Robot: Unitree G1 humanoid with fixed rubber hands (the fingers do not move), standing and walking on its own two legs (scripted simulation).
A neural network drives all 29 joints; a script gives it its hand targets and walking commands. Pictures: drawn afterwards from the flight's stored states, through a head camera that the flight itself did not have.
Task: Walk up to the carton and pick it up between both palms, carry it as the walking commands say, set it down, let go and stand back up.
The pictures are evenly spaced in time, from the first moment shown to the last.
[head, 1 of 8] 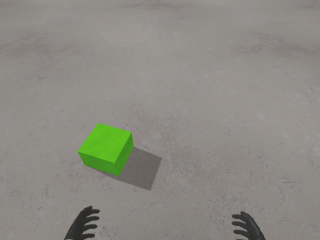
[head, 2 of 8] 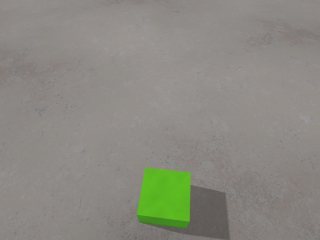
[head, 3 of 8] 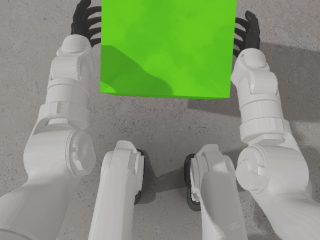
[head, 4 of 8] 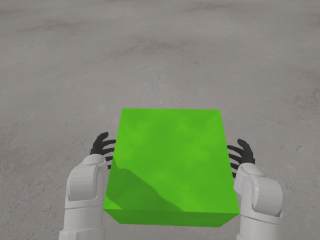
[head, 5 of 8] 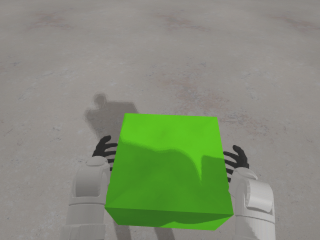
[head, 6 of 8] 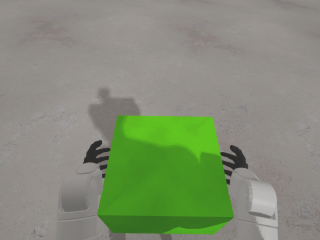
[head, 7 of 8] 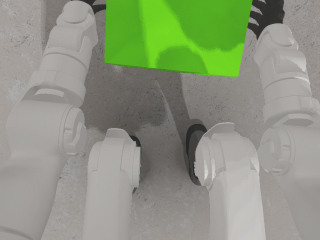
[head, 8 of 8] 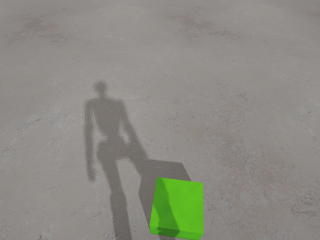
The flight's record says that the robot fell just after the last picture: no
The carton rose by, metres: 0.71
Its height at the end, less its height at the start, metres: +0.00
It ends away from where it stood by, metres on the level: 2.49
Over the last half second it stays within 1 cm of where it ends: yes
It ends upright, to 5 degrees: yes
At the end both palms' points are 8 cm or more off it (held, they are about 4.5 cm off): yes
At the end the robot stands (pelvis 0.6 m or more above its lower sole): yes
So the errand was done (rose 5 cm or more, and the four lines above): yes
